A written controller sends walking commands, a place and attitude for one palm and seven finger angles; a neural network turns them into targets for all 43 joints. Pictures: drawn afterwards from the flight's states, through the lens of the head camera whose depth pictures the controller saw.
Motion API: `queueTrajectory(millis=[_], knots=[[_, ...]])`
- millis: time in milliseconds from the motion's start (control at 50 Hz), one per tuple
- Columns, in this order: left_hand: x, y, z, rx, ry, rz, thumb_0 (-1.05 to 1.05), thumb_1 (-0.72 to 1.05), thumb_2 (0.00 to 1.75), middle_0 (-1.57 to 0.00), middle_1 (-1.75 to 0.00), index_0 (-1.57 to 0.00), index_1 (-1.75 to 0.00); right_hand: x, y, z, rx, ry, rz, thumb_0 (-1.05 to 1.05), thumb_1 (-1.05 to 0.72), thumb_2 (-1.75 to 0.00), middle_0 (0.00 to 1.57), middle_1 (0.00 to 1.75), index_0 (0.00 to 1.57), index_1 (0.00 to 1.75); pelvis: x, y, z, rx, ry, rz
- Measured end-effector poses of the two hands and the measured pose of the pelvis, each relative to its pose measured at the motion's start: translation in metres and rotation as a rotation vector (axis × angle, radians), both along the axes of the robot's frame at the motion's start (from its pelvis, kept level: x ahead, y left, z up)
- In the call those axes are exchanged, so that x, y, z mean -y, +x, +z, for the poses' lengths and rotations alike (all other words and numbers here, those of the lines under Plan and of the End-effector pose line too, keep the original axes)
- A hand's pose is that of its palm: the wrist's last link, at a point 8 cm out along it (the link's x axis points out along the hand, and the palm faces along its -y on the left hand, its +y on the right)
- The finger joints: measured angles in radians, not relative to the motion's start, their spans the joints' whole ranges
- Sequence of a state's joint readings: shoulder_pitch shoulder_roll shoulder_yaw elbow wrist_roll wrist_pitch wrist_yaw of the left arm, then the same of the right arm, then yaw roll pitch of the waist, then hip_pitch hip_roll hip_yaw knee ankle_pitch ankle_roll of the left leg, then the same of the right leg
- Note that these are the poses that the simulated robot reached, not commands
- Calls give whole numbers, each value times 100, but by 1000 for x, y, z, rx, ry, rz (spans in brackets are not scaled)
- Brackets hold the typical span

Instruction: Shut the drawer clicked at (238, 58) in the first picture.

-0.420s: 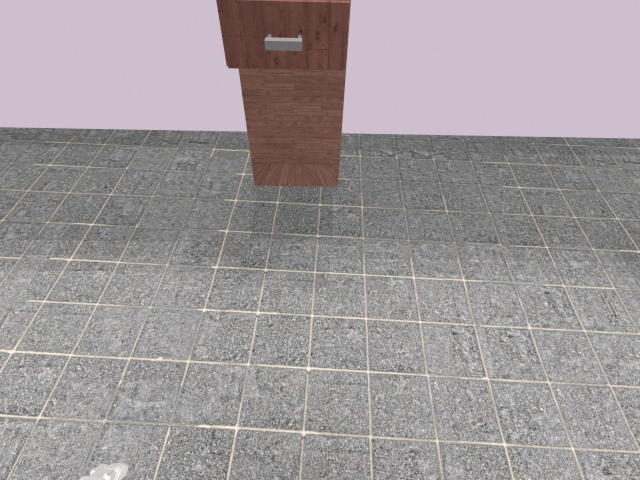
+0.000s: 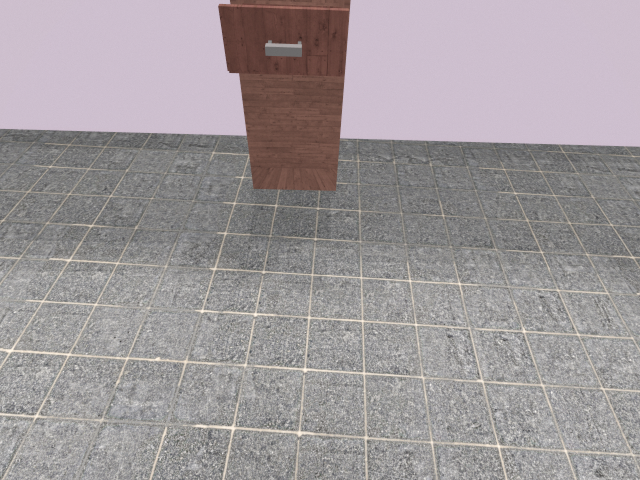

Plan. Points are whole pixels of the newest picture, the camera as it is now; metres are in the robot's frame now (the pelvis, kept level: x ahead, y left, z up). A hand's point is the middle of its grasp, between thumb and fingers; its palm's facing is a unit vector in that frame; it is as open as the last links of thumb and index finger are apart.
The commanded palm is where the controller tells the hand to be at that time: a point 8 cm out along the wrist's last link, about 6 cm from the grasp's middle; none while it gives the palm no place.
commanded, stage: stand and wait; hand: left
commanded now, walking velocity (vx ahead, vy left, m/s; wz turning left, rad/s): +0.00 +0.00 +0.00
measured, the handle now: (284, 46) +1.20 +0.18 +0.04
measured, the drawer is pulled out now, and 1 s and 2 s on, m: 0.30 0.30 0.30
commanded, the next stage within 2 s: look at it before walking up in 0.40 s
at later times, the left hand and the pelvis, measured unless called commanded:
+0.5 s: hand out of the picture +0.06 +0.24 -0.15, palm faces -0.05 -0.94 -0.33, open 7.4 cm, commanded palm none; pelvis -0.01 +0.00 +0.00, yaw +0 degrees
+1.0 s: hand out of the picture +0.06 +0.24 -0.15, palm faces -0.05 -0.94 -0.33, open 7.4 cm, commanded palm none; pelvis -0.01 -0.01 +0.00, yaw -1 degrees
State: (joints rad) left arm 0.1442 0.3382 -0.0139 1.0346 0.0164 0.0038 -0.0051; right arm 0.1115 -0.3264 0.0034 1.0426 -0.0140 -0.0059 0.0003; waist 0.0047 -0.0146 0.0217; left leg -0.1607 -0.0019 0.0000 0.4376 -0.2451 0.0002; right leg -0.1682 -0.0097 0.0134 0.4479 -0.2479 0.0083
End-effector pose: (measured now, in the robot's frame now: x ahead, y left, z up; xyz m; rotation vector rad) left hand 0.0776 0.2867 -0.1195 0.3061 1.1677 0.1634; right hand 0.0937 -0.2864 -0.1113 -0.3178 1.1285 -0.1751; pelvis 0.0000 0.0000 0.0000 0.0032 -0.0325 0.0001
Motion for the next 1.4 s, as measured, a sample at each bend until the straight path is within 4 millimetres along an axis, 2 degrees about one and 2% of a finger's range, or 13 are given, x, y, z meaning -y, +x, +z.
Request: queueTrajectory(millis=[180,360,700,1160,1260,1400], knots=[[-5,-21,0,-53,15,13,1,91,90,-21,-30,-20,-30,8,-32,-4,-74,-7,-33,1,-90,-90,20,30,20,30,2,-6,1,7,0,-3],[-4,-25,2,-55,22,7,1,91,90,-21,-30,-20,-30,9,-46,-7,-95,4,-43,1,-90,-90,20,30,20,30,3,-12,2,7,1,-6],[5,-19,3,-34,11,-7,1,91,90,-21,-30,-20,-30,10,-44,-6,-80,12,-43,1,-90,-90,20,30,20,30,6,-14,3,3,1,-9],[4,-17,2,-57,16,2,1,91,90,-21,-30,-20,-30,11,-33,-6,-90,8,-37,1,-90,-90,20,30,20,30,8,-6,4,-4,1,-9],[15,-23,-7,-86,-13,15,1,91,90,-21,-30,-20,-30,-1,-37,-14,-111,36,-48,1,-91,-90,20,30,20,30,7,5,1,-10,-1,-20],[37,-48,-34,-190,-123,78,1,91,90,-21,-30,-20,-30,-36,-52,-31,-203,85,-88,1,-91,-90,20,30,20,30,-4,37,-9,-27,-32,-17]])
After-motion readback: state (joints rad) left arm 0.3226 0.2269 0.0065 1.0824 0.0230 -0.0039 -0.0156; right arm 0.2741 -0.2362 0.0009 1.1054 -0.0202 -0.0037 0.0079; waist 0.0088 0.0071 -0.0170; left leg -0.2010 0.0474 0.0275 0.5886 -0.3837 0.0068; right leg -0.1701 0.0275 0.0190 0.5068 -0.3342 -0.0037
